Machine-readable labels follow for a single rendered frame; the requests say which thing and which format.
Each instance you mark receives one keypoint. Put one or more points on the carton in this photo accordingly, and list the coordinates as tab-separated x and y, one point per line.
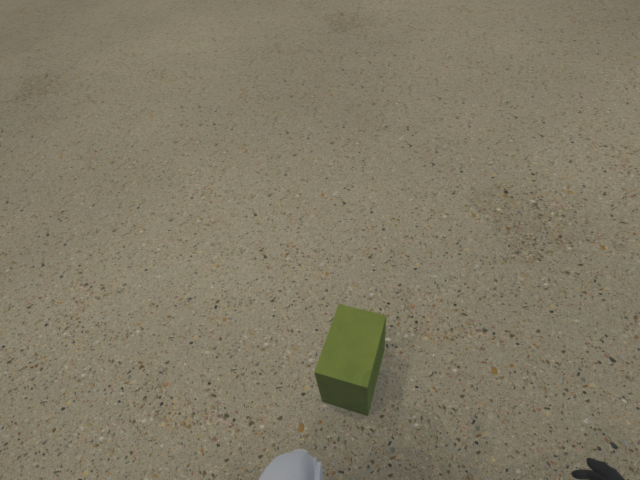
349	364

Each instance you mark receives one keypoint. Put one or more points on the right robot hand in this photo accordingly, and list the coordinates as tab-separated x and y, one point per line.
600	471

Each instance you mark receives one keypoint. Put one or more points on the left robot thigh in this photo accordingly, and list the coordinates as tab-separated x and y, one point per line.
293	466

